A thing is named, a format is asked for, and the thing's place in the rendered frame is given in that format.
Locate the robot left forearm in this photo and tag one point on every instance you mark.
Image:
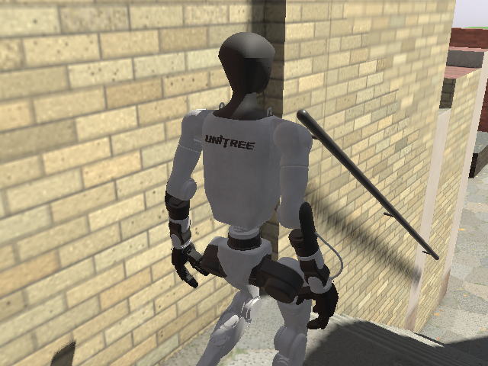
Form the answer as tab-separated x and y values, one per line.
179	221

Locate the robot shin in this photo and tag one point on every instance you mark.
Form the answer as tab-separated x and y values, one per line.
297	354
228	331

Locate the robot left shin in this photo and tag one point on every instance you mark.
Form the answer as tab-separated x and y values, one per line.
228	331

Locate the robot right shin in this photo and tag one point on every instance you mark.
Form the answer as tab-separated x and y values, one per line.
297	354

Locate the robot right forearm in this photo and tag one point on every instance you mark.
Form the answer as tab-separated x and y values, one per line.
304	241

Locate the robot left upper arm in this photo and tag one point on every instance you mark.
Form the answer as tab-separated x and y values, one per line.
180	184

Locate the robot left hand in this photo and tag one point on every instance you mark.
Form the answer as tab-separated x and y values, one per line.
181	256

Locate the robot right hand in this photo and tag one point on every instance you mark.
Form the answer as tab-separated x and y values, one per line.
325	305

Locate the robot right upper arm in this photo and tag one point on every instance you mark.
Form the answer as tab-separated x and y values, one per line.
295	142

